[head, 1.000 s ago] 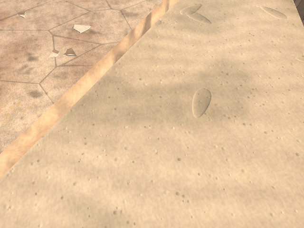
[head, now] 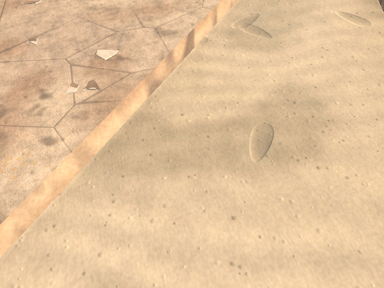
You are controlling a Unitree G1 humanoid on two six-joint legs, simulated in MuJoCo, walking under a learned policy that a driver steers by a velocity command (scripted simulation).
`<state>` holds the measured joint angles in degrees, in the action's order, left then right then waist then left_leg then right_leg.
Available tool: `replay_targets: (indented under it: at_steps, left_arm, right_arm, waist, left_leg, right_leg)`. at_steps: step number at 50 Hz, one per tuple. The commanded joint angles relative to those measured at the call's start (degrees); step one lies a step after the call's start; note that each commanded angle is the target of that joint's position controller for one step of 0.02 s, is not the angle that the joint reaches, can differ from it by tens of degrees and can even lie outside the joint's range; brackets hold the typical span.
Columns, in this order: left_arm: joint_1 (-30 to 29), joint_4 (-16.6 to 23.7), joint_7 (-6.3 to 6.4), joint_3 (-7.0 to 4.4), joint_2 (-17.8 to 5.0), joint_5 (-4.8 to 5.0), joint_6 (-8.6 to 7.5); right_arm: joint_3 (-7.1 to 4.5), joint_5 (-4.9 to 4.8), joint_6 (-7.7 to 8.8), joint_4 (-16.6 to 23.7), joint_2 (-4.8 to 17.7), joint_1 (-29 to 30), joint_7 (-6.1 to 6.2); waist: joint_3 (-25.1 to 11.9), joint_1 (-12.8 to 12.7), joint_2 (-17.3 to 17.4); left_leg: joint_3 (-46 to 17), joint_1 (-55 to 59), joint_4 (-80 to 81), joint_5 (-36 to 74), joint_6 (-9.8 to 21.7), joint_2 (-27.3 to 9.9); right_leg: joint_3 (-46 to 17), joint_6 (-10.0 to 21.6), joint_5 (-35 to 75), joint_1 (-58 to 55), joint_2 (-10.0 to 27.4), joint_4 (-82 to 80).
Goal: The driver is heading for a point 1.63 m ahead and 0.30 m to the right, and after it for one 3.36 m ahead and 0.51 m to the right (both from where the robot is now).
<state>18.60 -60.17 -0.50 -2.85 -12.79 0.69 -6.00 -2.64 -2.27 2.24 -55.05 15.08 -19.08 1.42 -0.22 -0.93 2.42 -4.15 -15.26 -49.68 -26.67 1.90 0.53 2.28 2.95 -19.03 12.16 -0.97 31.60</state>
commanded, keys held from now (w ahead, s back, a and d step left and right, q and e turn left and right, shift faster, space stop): w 1.00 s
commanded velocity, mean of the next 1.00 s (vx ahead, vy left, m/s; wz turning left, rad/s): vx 0.46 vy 0.00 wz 0.00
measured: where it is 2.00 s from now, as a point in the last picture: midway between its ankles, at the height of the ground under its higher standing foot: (210, 179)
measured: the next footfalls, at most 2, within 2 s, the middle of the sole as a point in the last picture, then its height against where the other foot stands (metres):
left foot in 0.42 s outside the picture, level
right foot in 0.94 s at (245, 246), level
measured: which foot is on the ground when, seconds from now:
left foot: up 0.00-0.40, down 0.42-0.96, up 0.98-1.00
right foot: down 0.00-0.42, up 0.44-0.92, down 0.94-1.00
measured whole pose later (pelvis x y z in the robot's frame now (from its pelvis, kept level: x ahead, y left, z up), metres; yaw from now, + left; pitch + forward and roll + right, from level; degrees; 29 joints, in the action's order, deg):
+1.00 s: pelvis +0.54 -0.01 -0.01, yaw +0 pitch +2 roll +1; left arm 2.2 -47.0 -2.0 -2.4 -14.3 0.6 -6.1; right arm -2.4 -0.6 3.4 -58.1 15.7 -21.3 0.1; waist 2.1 3.0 0.3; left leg -1.0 -5.9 -45.0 -28.0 1.3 0.2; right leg 2.5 2.9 -6.6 27.8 0.6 32.4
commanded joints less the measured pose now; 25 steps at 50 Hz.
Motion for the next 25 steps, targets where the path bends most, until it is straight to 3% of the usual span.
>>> replay_targets:
  at_steps: [1, 3, 4, 6, 10, 15, 17, 18, 19, 20, 21, 22, 23, 24, 25]
  left_arm:
    - [5.8, 0.9, -0.39, -0.67, -7.5, -0.31, -1.23]
    - [5.1, 1.4, -0.53, 0.24, -5.3, -0.29, -0.81]
    - [6.9, 0.9, -0.37, 0.62, -4.3, -0.52, -0.42]
    - [9.6, 0.4, 0.27, 0.74, -5.1, -0.67, 0.18]
    - [9.8, 1.2, 1.44, 0.55, -7.7, -0.94, 0.89]
    - [12.1, 0.3, 1.78, -0.02, -8.5, 0.18, 1.02]
    - [11.1, 0.5, 1.83, -0.54, -9.3, 0.23, 1.41]
    - [10.2, 0.9, 1.83, -0.86, -10.1, 0.00, 1.68]
    - [9.3, 1.2, 1.80, -1.16, -10.8, -0.32, 2.14]
    - [8.5, 1.8, 1.75, -0.97, -10.3, -0.72, 2.69]
    - [8.3, 3.2, 1.66, -0.21, -8.8, -1.43, 2.78]
    - [16.7, 3.6, 0.74, 2.37, 0.8, -1.06, 1.60]
    - [12.5, 3.2, 0.40, 1.30, -4.1, 0.57, -0.25]
    - [6.0, 6.0, 0.29, 0.06, -8.1, 2.30, -1.35]
    - [2.3, 6.9, 0.71, -0.03, -8.7, 2.31, -1.83]
  right_arm:
    - [-0.74, -0.74, 3.45, 6.4, 4.3, 6.9, -0.72]
    - [-1.58, 0.74, 3.85, 6.3, 5.4, 8.9, -1.22]
    - [-1.60, 0.96, 3.77, 6.2, 4.7, 9.2, -1.70]
    - [-1.25, 1.11, 3.29, 6.8, 2.7, 11.3, -2.25]
    - [-0.01, 0.94, 3.04, 10.5, 0.5, 21.4, -2.60]
    - [0.31, 0.39, 3.36, 13.2, 1.9, 27.8, -3.79]
    - [-0.17, 0.48, 3.73, 13.5, 3.4, 27.0, -4.24]
    - [-0.76, 0.55, 3.81, 13.1, 4.7, 24.6, -4.24]
    - [-1.72, 0.56, 3.76, 11.7, 6.5, 19.3, -4.00]
    - [-3.11, 0.34, 3.50, 8.6, 8.7, 9.3, -3.53]
    - [-4.13, 0.93, 3.14, 6.1, 11.9, -1.7, -2.86]
    - [-4.82, 1.71, 2.99, 4.2, 15.9, -6.6, -3.20]
    - [-3.19, 1.42, 3.03, 4.0, 10.1, -4.6, -3.32]
    - [-2.40, 1.32, 3.36, 4.7, 7.8, 1.5, -3.24]
    - [-1.87, 1.59, 3.75, 5.8, 6.3, 6.7, -3.31]
  waist:
    - [8.2, -1.8, -8.9]
    - [7.4, -1.5, -7.6]
    - [6.2, -1.8, -8.4]
    - [5.4, -2.3, -7.9]
    - [7.5, -3.8, -7.1]
    - [10.0, -3.6, -7.7]
    - [8.3, -1.6, -7.8]
    - [5.8, 0.3, -8.7]
    - [1.6, 3.3, -9.8]
    - [-4.4, 8.1, -9.6]
    - [-12.0, 11.9, -5.5]
    - [-22.5, 6.9, 11.6]
    - [-20.1, 8.6, 8.8]
    - [-9.2, 6.9, 7.0]
    - [-4.8, 4.9, 0.9]
  left_leg:
    - [-1.6, -32.3, -17.0, 5.6, 2.5, -4.1]
    - [0.2, -30.5, -11.9, 13.4, 2.3, -6.5]
    - [1.6, -29.0, -10.2, 15.4, 1.8, -6.6]
    - [3.7, -29.2, -6.8, 18.1, 0.1, -6.2]
    - [6.0, -25.0, 8.5, 25.6, -2.0, -4.5]
    - [5.8, -21.1, 17.9, 29.1, -0.1, -3.3]
    - [5.8, -18.4, 19.7, 26.7, 1.7, -2.5]
    - [6.6, -14.1, 19.6, 25.1, 2.7, -1.1]
    - [7.9, -6.7, 19.0, 23.5, 3.9, 0.9]
    - [8.7, 5.8, 19.5, 23.8, 5.6, 2.2]
    - [-1.8, 24.5, 17.8, 20.6, 9.0, -6.9]
    - [-32.2, 43.0, 25.4, 4.0, 19.3, -22.1]
    - [-40.8, 39.3, 34.2, -1.1, 17.9, -21.8]
    - [-31.5, 30.2, 35.3, 2.2, 14.9, -20.1]
    - [-23.6, 20.7, 36.6, 9.9, 13.4, -18.2]
  right_leg:
    - [-32.3, 9.8, -12.1, -16.1, 19.7, -24.0]
    - [-21.7, 6.4, 2.3, -16.2, 15.5, -24.4]
    - [-17.9, 5.8, 8.6, -16.5, 13.9, -24.3]
    - [-13.5, 6.4, 18.7, -17.1, 12.8, -24.0]
    - [-8.7, 6.7, 21.2, -11.3, 11.6, -26.4]
    - [-6.9, 6.8, 23.2, -13.4, 14.3, -26.6]
    - [-6.1, 5.8, 31.8, -17.2, 15.6, -23.0]
    - [-5.6, 5.2, 41.9, -18.6, 15.8, -19.3]
    - [-4.7, 4.5, 53.0, -19.0, 15.4, -12.5]
    - [-3.0, 3.0, 57.9, -15.9, 13.0, -1.1]
    - [-2.3, 1.5, 43.3, -2.3, 10.5, 15.9]
    - [-3.1, -2.1, -1.5, 18.9, -1.6, 38.4]
    - [-10.9, -0.9, -12.1, 25.2, -1.2, 46.5]
    - [-9.5, 0.2, -8.3, 29.8, 2.0, 48.2]
    - [-8.4, 0.6, -2.6, 27.3, 5.2, 45.5]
